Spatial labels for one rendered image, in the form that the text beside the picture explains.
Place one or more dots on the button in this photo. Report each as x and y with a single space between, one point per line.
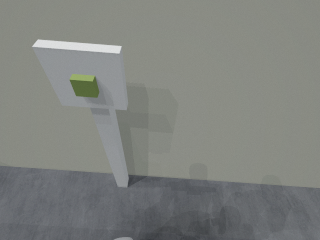
84 85

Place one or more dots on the panel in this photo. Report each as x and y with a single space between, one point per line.
61 59

